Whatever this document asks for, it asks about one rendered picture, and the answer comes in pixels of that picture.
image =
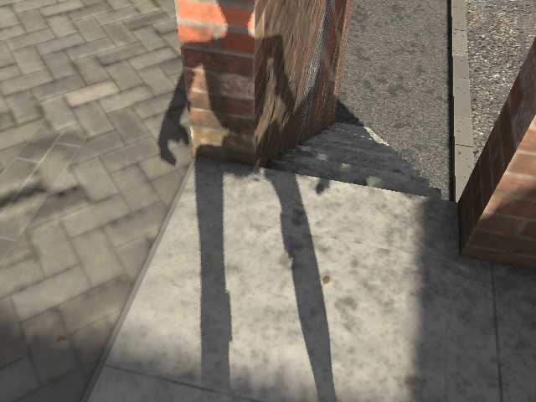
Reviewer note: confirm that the stairs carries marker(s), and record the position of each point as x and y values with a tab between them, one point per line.
353	154

